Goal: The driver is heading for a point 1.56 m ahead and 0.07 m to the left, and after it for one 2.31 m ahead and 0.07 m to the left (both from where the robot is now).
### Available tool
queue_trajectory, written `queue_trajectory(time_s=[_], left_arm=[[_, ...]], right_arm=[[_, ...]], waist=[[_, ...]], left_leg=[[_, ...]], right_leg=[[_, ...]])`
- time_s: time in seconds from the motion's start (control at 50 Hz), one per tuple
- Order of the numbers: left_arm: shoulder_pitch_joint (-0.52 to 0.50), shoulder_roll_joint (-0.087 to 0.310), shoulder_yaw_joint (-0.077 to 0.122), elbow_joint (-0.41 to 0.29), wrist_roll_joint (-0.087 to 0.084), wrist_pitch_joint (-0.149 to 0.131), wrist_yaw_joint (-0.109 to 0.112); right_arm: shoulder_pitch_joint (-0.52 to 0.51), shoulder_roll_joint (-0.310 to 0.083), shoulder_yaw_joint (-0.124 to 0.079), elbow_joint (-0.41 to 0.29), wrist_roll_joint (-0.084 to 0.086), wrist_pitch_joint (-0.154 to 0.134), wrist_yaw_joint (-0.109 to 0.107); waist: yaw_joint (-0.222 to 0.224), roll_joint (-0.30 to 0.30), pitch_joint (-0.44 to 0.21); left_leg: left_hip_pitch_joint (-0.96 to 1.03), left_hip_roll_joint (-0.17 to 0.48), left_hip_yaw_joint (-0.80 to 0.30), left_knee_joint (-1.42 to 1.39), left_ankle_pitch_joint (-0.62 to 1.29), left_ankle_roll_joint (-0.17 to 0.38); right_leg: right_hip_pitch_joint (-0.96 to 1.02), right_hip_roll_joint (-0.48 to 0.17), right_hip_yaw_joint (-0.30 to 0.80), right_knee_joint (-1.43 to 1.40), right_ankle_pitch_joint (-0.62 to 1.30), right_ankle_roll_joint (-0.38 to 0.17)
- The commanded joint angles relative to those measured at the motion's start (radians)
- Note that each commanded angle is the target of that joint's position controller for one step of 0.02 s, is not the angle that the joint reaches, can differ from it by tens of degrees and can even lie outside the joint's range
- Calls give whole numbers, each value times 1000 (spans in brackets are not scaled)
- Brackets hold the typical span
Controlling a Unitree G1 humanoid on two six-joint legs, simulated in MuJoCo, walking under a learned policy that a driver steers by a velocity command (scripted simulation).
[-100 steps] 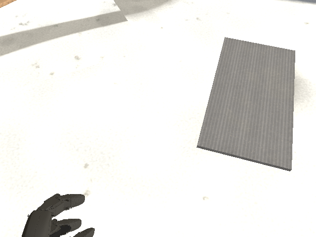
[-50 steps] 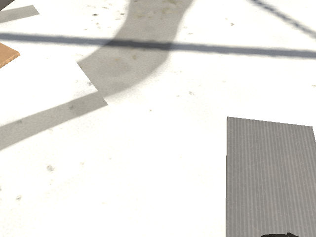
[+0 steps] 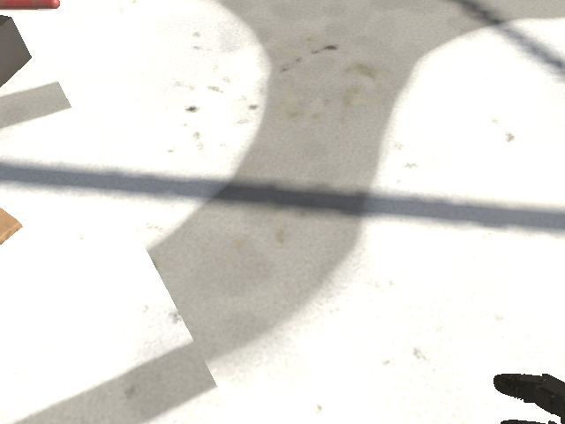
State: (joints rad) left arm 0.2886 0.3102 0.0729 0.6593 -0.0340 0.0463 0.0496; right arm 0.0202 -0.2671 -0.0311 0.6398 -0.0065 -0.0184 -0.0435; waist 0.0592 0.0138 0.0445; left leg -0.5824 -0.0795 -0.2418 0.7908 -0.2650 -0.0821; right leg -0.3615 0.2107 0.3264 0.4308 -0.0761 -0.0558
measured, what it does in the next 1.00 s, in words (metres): steps on the spot: left foot, then right foot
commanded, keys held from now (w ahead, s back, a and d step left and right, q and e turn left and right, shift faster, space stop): e+shift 0.04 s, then shift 0.20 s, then q+shift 0.48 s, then shift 0.16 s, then e+shift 0.12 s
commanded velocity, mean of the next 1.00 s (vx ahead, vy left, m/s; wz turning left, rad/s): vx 0.01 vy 0.00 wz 0.15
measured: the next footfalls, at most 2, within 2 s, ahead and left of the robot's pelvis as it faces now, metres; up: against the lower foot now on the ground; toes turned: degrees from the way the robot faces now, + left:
left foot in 0.14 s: +0.15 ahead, +0.13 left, +0.00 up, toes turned -18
right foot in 0.58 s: +0.06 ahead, -0.08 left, +0.00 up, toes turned +8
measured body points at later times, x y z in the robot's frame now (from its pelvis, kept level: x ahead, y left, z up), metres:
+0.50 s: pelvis +0.05 +0.04 +0.00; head +0.09 +0.05 +0.45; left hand +0.25 +0.29 -0.10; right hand +0.13 -0.25 -0.10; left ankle +0.11 +0.14 -0.74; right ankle +0.00 -0.11 -0.71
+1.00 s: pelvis +0.05 +0.05 +0.00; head +0.08 +0.06 +0.44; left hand +0.07 +0.34 -0.12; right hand +0.30 -0.15 -0.09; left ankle +0.03 +0.19 -0.74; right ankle +0.02 -0.09 -0.74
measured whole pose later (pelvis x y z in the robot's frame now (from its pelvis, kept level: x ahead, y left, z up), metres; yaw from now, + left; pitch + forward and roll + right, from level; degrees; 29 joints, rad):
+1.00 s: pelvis +0.05 +0.05 +0.00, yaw +12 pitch +1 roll -1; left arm 0.23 0.28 0.05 0.78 -0.02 0.00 0.00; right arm 0.13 -0.28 -0.05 0.58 0.00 0.04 -0.02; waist 0.06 0.02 0.05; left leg -0.30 0.03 -0.04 0.52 -0.21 -0.05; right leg -0.15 -0.03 -0.07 0.47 -0.34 0.01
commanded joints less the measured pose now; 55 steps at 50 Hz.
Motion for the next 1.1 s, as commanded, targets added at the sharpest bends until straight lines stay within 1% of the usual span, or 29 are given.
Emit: queue_trajectory(time_s=[0.02, 0.1, 0.12, 0.14, 0.16, 0.18, 0.2, 0.22, 0.24, 0.3, 0.34, 0.38, 0.5, 0.54, 0.56, 0.58, 0.6, 0.62, 0.64, 0.68, 0.78, 0.88, 0.96, 0.98, 1.0, 1.02, 1.04, 1.06, 1.1], left_arm=[[-21, 157, 56, -90, 3, 3, 15], [-46, 124, 52, -110, 6, 7, 13], [-44, 101, 43, -110, 0, 7, 10], [24, 53, 26, -97, 5, 10, 4], [56, 70, 26, -107, 1, 6, 3], [59, 165, 50, -106, 18, -9, -3], [42, 222, 66, -76, 21, -9, -3], [28, 211, 66, -52, 24, 1, 0], [22, 176, 56, -43, 28, 13, 7], [-14, 51, 9, -51, 40, 7, 4], [-91, 48, 5, -75, 39, -4, 6], [-141, 56, 8, -82, 25, -16, 5], [-129, 75, 18, -40, 2, -56, -12], [-71, 77, 26, -5, -1, -68, -26], [-41, 101, 36, 15, 4, -68, -28], [-56, 136, 42, 9, 18, -59, -23], [-112, 192, 50, -8, 71, -54, -30], [-173, 148, 42, -29, 91, -59, -30], [-237, 90, 25, -44, 82, -62, -23], [-269, 45, 9, -50, 48, -62, -11], [-130, 82, 12, -11, 53, -38, 4], [-137, 155, 32, 10, 32, -34, -24], [-131, 93, -1, 57, 6, -58, -54], [-121, 99, -4, 70, -6, -65, -60], [-82, 110, -3, 74, 5, -79, -67], [-62, 70, -21, 49, 43, -93, -77], [-61, 62, -22, 47, 19, -92, -73], [-110, 142, 6, 48, -6, -77, -62], [-49, 128, 26, 77, -15, -34, -41]], right_arm=[[-8, -99, -39, -59, 10, -23, 4], [43, -125, -57, -28, 14, -49, 24], [60, -122, -59, -16, 10, -51, 26], [36, -134, -59, -28, -2, -44, 25], [28, -186, -65, -50, -38, -28, 21], [82, -181, -72, -36, -52, -25, 22], [56, -143, -63, -46, -31, -25, 21], [41, -115, -53, -50, -14, -18, 20], [43, -106, -44, -51, 1, -11, 19], [60, -69, -13, -25, -5, -3, 31], [101, -152, -45, -28, 15, 15, 31], [160, -210, -69, -25, 16, 25, 25], [178, -207, -92, -36, 40, 39, 8], [151, -200, -97, -46, 56, 52, -2], [159, -180, -93, -50, 61, 56, -7], [226, -120, -80, -40, 50, 61, -5], [229, -128, -87, -74, 49, 50, -1], [245, -217, -114, -59, 33, 44, 1], [269, -244, -127, -33, 35, 50, 3], [313, -196, -118, -6, 24, 74, -2], [172, -130, -79, -98, 29, 64, 15], [144, -98, -50, -130, 14, 57, 34], [179, -61, -39, -97, 2, 54, 23], [208, -90, -48, -87, 1, 51, 18], [229, -173, -69, -92, -1, 51, 5], [286, -267, -90, -105, -21, 61, -14], [276, -263, -96, -90, -21, 70, -12], [275, -221, -88, -104, -29, 62, -3], [154, -161, -69, -110, -17, 45, -3]], waist=[[-31, -184, -159], [-48, -210, -169], [-53, -167, -175], [-12, -20, -215], [5, 206, -182], [-15, 238, -200], [-19, 141, -151], [-22, 78, -118], [-27, 59, -99], [-17, 100, -87], [-60, 167, -64], [-90, 190, -87], [-71, 196, -147], [-28, 176, -158], [-24, 152, -176], [-62, -11, -196], [-84, -279, -132], [-89, -205, -83], [-113, -146, -66], [-115, -146, -55], [-21, -130, -33], [-22, -143, -54], [-65, -149, -78], [-91, -139, -69], [-82, -99, -110], [-78, 79, -228], [-98, 236, -274], [-147, 185, -230], [-80, 165, -146]], left_leg=[[89, -42, 38, -104, 21, 1], [262, 5, 53, -352, 107, 34], [359, 47, 60, -454, 225, 59], [500, 193, -46, -454, 351, 132], [555, 377, -225, -425, 659, 282], [497, 488, -374, -455, 614, 393], [443, 439, -291, -440, 523, 376], [412, 361, -197, -424, 430, 326], [398, 319, -155, -423, 390, 299], [337, 211, -88, -455, 357, 271], [402, 170, -123, -457, 334, 268], [471, 187, -199, -442, 349, 278], [522, 204, -362, -447, 343, 275], [458, 164, -354, -427, 273, 232], [348, 121, -312, -389, 172, 185], [176, 28, -187, -213, -140, 131], [-18, -94, 7, -25, -352, 82], [-44, -2, 20, 177, -330, 39], [-30, 14, 44, 266, -260, 28], [-75, 28, 72, 409, -147, 1], [-152, 97, 171, 354, -83, -59], [11, 115, 218, 105, -118, -32], [327, 74, 245, -286, 6, 25], [451, 60, 252, -463, 188, 53], [604, 131, 181, -436, 374, 75], [822, 338, 35, -284, 828, 161], [758, 477, -44, -319, 842, 322], [680, 488, -60, -376, 761, 387], [542, 412, 81, -422, 552, 326]], right_leg=[[175, -213, 297, -87, -15, -77], [215, -216, 329, -7, 95, -66], [179, -182, 298, 47, -5, -46], [81, -115, 207, 191, -356, -13], [-96, 18, 32, 382, -607, 44], [-156, -22, -19, 605, -608, 93], [-166, -63, -47, 713, -525, 121], [-171, -69, -60, 759, -459, 132], [-181, -65, -75, 816, -427, 142], [-96, -117, -177, 708, -369, 165], [-111, -138, -268, 511, -384, 182], [-86, -128, -248, 391, -400, 182], [42, -108, -179, 112, -328, 135], [178, -122, -196, -101, -167, 104], [322, -182, -195, -164, -64, 80], [466, -359, -68, -145, -2, 10], [375, -560, 138, -138, 212, -133], [296, -614, 104, -147, 270, -179], [265, -542, -6, -131, 255, -143], [279, -451, -141, -96, 260, -98], [352, -455, -213, -99, 397, -176], [330, -483, -249, -90, 422, -195], [230, -428, -223, -32, 384, -154], [177, -411, -216, -9, 350, -113], [101, -377, -217, 23, 242, -46], [-51, -312, -252, 152, -126, 25], [-124, -234, -339, 306, -505, 84], [-170, -227, -320, 555, -634, 117], [-214, -257, -285, 752, -554, 135]])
